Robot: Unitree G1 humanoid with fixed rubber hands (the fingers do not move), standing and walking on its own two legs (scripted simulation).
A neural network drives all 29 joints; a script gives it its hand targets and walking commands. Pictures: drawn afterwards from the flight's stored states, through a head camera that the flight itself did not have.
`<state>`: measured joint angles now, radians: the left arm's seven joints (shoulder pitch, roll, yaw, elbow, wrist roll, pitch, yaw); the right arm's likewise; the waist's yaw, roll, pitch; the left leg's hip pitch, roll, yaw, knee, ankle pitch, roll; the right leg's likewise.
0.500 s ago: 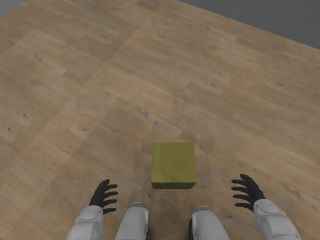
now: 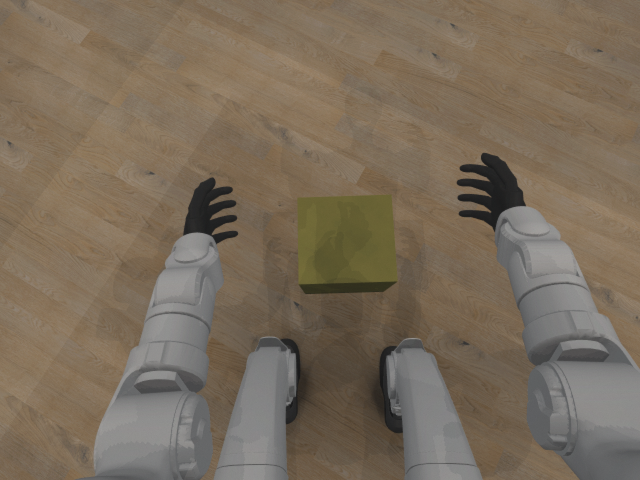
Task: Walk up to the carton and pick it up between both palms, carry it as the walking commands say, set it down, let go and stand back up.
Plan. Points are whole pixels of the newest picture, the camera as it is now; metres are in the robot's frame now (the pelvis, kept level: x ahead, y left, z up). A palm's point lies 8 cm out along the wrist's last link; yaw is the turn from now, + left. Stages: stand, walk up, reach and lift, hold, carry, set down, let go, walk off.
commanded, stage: reach and lift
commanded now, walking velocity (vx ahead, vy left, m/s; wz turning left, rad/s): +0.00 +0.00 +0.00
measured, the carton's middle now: (344, 249) +0.47 -0.02 -0.55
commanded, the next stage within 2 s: none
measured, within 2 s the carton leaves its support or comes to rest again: neither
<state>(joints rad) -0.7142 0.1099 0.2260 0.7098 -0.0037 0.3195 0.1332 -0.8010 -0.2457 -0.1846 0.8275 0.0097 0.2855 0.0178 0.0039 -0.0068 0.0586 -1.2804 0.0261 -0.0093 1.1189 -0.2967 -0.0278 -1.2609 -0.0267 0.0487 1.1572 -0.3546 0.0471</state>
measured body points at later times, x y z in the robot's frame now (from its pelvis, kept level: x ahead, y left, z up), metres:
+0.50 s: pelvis +0.04 -0.01 -0.01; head +0.32 -0.02 +0.33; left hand +0.49 +0.18 -0.14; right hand +0.50 -0.21 -0.14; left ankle +0.12 +0.14 -0.62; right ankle +0.09 -0.14 -0.62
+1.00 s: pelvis -0.03 -0.01 -0.16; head +0.32 -0.01 +0.13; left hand +0.48 +0.18 -0.30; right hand +0.50 -0.21 -0.30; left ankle +0.11 +0.14 -0.62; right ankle +0.09 -0.14 -0.62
